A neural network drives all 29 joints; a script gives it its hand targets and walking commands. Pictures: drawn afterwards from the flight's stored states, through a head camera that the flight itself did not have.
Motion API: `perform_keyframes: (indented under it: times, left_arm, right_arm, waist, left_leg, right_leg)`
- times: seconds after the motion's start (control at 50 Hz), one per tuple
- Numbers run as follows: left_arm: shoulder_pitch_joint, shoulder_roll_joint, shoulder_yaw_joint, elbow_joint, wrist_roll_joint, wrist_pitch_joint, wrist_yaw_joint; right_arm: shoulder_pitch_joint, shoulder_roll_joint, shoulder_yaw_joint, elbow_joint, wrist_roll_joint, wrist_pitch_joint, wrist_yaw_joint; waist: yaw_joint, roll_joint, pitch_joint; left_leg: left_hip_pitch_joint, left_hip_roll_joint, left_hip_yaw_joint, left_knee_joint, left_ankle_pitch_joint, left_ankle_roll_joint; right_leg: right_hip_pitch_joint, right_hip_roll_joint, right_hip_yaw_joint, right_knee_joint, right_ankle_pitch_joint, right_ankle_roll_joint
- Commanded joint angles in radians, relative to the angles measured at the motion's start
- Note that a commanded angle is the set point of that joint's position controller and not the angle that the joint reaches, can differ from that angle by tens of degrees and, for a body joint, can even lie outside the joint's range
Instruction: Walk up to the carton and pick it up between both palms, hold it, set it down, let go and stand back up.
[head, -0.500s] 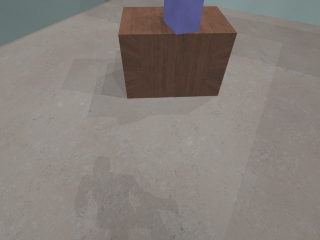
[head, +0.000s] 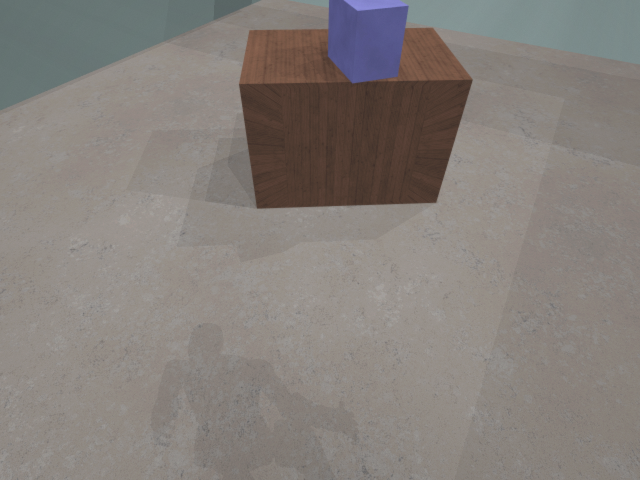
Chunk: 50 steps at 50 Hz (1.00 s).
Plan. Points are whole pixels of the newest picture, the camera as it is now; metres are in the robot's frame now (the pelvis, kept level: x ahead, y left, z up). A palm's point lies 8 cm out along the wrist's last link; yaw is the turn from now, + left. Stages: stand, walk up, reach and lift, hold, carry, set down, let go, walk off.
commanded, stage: stand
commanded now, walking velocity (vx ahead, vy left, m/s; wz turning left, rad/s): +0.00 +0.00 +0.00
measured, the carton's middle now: (363, 33) +1.61 -0.16 -0.04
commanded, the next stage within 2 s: walk up in 0.64 s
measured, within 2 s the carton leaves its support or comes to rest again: neither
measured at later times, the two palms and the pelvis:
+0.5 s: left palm out of the picture +0.08 +0.29 -0.12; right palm out of the picture +0.09 -0.28 -0.12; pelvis +0.01 +0.00 +0.00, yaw +0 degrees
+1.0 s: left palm out of the picture +0.10 +0.30 -0.12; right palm out of the picture +0.10 -0.31 -0.11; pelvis +0.03 +0.00 -0.01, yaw -2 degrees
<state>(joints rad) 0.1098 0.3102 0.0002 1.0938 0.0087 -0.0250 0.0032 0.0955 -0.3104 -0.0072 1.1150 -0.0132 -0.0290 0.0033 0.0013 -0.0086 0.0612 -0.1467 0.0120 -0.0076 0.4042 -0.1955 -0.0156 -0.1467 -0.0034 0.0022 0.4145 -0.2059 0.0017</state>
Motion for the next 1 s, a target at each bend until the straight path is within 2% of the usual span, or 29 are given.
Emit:
perform_keyframes:
  times: [0.0,0.02,0.04,0.06,0.18,0.2,0.22,0.24,0.28,0.3,0.32,0.44,0.48,0.52,0.6,0.62,0.66,0.68,0.7,0.74,0.76,0.8,0.82,0.84,0.86,0.9,0.92,0.94,0.98]
  left_arm:
    - [-0.051,0.257,0.047,-0.056,0.004,-0.020,0.012]
    - [-0.037,0.237,0.051,-0.050,0.002,-0.019,0.011]
    - [-0.050,0.236,0.050,-0.055,0.006,-0.021,0.012]
    - [-0.032,0.214,0.038,-0.059,0.000,-0.022,0.016]
    - [-0.025,0.223,0.048,-0.056,-0.008,-0.018,0.010]
    - [-0.037,0.236,0.054,-0.053,0.001,-0.012,0.012]
    - [-0.060,0.233,0.045,-0.068,0.003,-0.012,0.010]
    - [-0.022,0.236,0.051,-0.056,-0.004,-0.014,0.008]
    - [-0.043,0.235,0.050,-0.050,0.005,-0.010,0.010]
    - [-0.042,0.246,0.054,-0.056,0.005,-0.011,0.006]
    - [-0.026,0.253,0.058,-0.051,0.002,-0.008,0.005]
    - [-0.030,0.220,0.043,-0.063,-0.003,-0.012,0.005]
    - [-0.064,0.230,0.051,-0.051,0.002,-0.012,0.008]
    - [-0.043,0.224,0.051,-0.060,-0.003,-0.014,0.012]
    - [-0.052,0.202,0.043,-0.064,0.001,-0.011,0.010]
    - [-0.043,0.229,0.041,-0.063,-0.004,-0.012,0.009]
    - [-0.041,0.221,0.046,-0.053,0.001,-0.022,0.011]
    - [-0.030,0.211,0.043,-0.062,-0.005,-0.016,0.010]
    - [-0.029,0.246,0.048,-0.046,-0.002,-0.021,0.014]
    - [-0.030,0.238,0.047,-0.062,-0.006,-0.016,0.007]
    - [-0.025,0.250,0.048,-0.048,-0.001,-0.014,0.010]
    - [-0.050,0.237,0.049,-0.050,0.005,-0.007,0.005]
    - [0.003,0.350,0.109,-0.134,0.026,-0.017,-0.031]
    - [-0.005,0.332,0.121,-0.144,0.032,-0.013,-0.042]
    - [-0.052,0.308,0.118,-0.166,0.033,-0.009,-0.051]
    - [-0.082,0.276,0.113,-0.208,0.033,-0.015,-0.061]
    - [-0.069,0.288,0.119,-0.221,0.040,-0.019,-0.060]
    - [-0.062,0.305,0.127,-0.232,0.039,-0.029,-0.060]
    - [-0.076,0.296,0.126,-0.258,0.032,-0.035,-0.069]
  right_arm:
    - [-0.061,-0.201,-0.029,-0.082,0.013,-0.018,-0.008]
    - [-0.035,-0.236,-0.032,-0.059,-0.002,-0.015,-0.014]
    - [-0.021,-0.221,-0.036,-0.050,0.005,-0.013,-0.011]
    - [-0.038,-0.231,-0.032,-0.059,0.002,-0.015,-0.011]
    - [-0.049,-0.223,-0.022,-0.061,0.003,-0.020,-0.006]
    - [-0.020,-0.219,-0.026,-0.058,0.003,-0.014,-0.006]
    - [-0.047,-0.233,-0.026,-0.072,0.007,-0.016,-0.009]
    - [-0.050,-0.244,-0.032,-0.055,0.004,-0.010,-0.009]
    - [-0.040,-0.221,-0.022,-0.062,0.006,-0.018,-0.003]
    - [-0.036,-0.249,-0.039,-0.051,-0.001,-0.020,-0.012]
    - [-0.032,-0.237,-0.025,-0.061,0.005,-0.012,-0.010]
    - [-0.055,-0.250,-0.031,-0.060,0.005,-0.013,-0.016]
    - [-0.047,-0.220,-0.029,-0.066,-0.002,-0.013,-0.016]
    - [-0.054,-0.234,-0.031,-0.057,0.006,-0.021,-0.013]
    - [-0.051,-0.249,-0.037,-0.061,0.003,-0.015,-0.008]
    - [-0.065,-0.242,-0.035,-0.066,0.003,-0.017,-0.016]
    - [-0.017,-0.229,-0.034,-0.063,0.009,-0.019,-0.011]
    - [-0.045,-0.225,-0.024,-0.062,-0.007,-0.018,-0.014]
    - [-0.025,-0.239,-0.038,-0.056,0.004,-0.010,-0.013]
    - [-0.057,-0.238,-0.033,-0.065,0.003,-0.005,-0.018]
    - [-0.033,-0.228,-0.028,-0.076,0.009,-0.009,-0.011]
    - [-0.065,-0.224,-0.032,-0.075,0.009,-0.013,-0.016]
    - [0.072,-0.355,-0.112,-0.112,-0.002,-0.026,0.008]
    - [0.080,-0.370,-0.128,-0.099,-0.015,-0.024,0.018]
    - [0.086,-0.360,-0.123,-0.103,-0.025,-0.019,0.023]
    - [0.119,-0.390,-0.146,-0.121,-0.024,-0.035,0.025]
    - [0.124,-0.405,-0.159,-0.146,-0.029,-0.045,0.022]
    - [0.150,-0.391,-0.156,-0.156,-0.022,-0.052,0.020]
    - [0.126,-0.373,-0.155,-0.188,-0.018,-0.058,0.023]
  waist:
    - [-0.021,0.021,-0.078]
    - [-0.002,0.026,-0.051]
    - [-0.018,-0.013,-0.060]
    - [0.003,-0.009,-0.055]
    - [0.002,0.016,-0.071]
    - [-0.007,-0.024,-0.085]
    - [-0.015,0.025,-0.076]
    - [0.012,0.028,-0.064]
    - [-0.017,0.031,-0.063]
    - [0.012,-0.007,-0.060]
    - [0.007,0.038,-0.062]
    - [0.018,-0.009,-0.072]
    - [-0.013,0.001,-0.070]
    - [0.002,-0.025,-0.084]
    - [0.003,0.035,-0.122]
    - [0.007,-0.005,-0.091]
    - [-0.007,0.043,-0.075]
    - [0.017,-0.011,-0.100]
    - [-0.004,0.045,-0.084]
    - [0.025,-0.004,-0.054]
    - [0.000,-0.017,-0.057]
    - [0.010,-0.019,-0.048]
    - [-0.014,-0.013,-0.136]
    - [-0.032,0.053,-0.063]
    - [-0.034,0.070,0.014]
    - [-0.070,0.186,-0.006]
    - [-0.058,0.172,0.022]
    - [-0.078,0.107,-0.010]
    - [-0.060,0.116,-0.007]
  left_leg:
    - [0.056,0.111,-0.091,-0.099,0.113,0.046]
    - [0.020,0.105,-0.082,-0.095,0.126,0.043]
    - [0.023,0.106,-0.097,-0.096,0.113,0.041]
    - [0.017,0.112,-0.096,-0.091,0.095,0.057]
    - [0.016,0.107,-0.090,-0.084,0.109,0.048]
    - [0.023,0.108,-0.089,-0.095,0.105,0.045]
    - [0.047,0.111,-0.095,-0.100,0.120,0.040]
    - [0.018,0.115,-0.093,-0.093,0.103,0.050]
    - [-0.007,0.100,-0.086,-0.109,0.074,0.038]
    - [0.000,0.105,-0.089,-0.102,0.070,0.043]
    - [0.010,0.099,-0.084,-0.116,0.080,0.037]
    - [0.022,0.110,-0.090,-0.102,0.100,0.047]
    - [0.041,0.116,-0.095,-0.110,0.144,0.041]
    - [0.022,0.116,-0.103,-0.106,0.130,0.047]
    - [0.059,0.110,-0.078,-0.086,0.201,0.045]
    - [0.066,0.116,-0.091,-0.103,0.225,0.047]
    - [0.055,0.112,-0.089,-0.093,0.227,0.041]
    - [0.049,0.116,-0.089,-0.086,0.232,0.046]
    - [0.044,0.107,-0.089,-0.099,0.192,0.041]
    - [0.047,0.113,-0.092,-0.096,0.172,0.044]
    - [0.037,0.113,-0.098,-0.114,0.153,0.049]
    - [0.026,0.111,-0.101,-0.121,0.127,0.037]
    - [0.064,0.099,-0.121,-0.040,-0.433,0.101]
    - [0.037,0.102,-0.150,-0.045,-0.568,0.097]
    - [0.031,0.119,-0.189,-0.090,-0.602,0.124]
    - [0.027,0.320,-0.429,-0.248,-0.589,0.239]
    - [0.112,0.385,-0.495,-0.256,-0.543,0.282]
    - [0.126,0.390,-0.483,-0.253,-0.490,0.286]
    - [0.175,0.388,-0.445,-0.243,-0.483,0.296]
  right_leg:
    - [-0.028,-0.111,0.107,-0.108,0.093,-0.029]
    - [-0.012,-0.116,0.101,-0.117,0.128,-0.026]
    - [-0.018,-0.111,0.096,-0.104,0.107,-0.030]
    - [-0.009,-0.118,0.105,-0.114,0.094,-0.039]
    - [-0.004,-0.117,0.109,-0.127,0.105,-0.034]
    - [0.015,-0.116,0.094,-0.125,0.096,-0.039]
    - [-0.002,-0.116,0.106,-0.110,0.095,-0.042]
    - [-0.002,-0.107,0.098,-0.112,0.077,-0.033]
    - [0.019,-0.111,0.096,-0.133,0.097,-0.025]
    - [0.017,-0.116,0.087,-0.124,0.070,-0.031]
    - [0.005,-0.110,0.103,-0.124,0.067,-0.024]
    - [0.013,-0.116,0.098,-0.136,0.089,-0.029]
    - [0.002,-0.113,0.083,-0.128,0.094,-0.030]
    - [0.018,-0.127,0.086,-0.121,0.127,-0.038]
    - [0.053,-0.122,0.090,-0.118,0.193,-0.029]
    - [0.034,-0.124,0.077,-0.112,0.170,-0.029]
    - [0.031,-0.123,0.101,-0.125,0.203,-0.028]
    - [0.054,-0.129,0.076,-0.111,0.225,-0.035]
    - [0.038,-0.124,0.105,-0.119,0.193,-0.030]
    - [0.018,-0.120,0.090,-0.144,0.143,-0.025]
    - [0.033,-0.117,0.079,-0.137,0.145,-0.027]
    - [0.018,-0.113,0.082,-0.143,0.080,-0.025]
    - [-0.060,-0.074,0.074,-0.032,-0.431,-0.071]
    - [-0.198,-0.066,0.100,0.031,-0.536,-0.074]
    - [-0.327,-0.053,0.081,0.089,-0.529,-0.062]
    - [-0.391,-0.017,0.041,0.440,-0.335,-0.045]
    - [-0.517,-0.058,0.088,0.456,-0.312,-0.033]
    - [-0.495,-0.069,0.104,0.462,-0.273,-0.031]
    - [-0.552,-0.105,0.083,0.407,-0.271,-0.035]
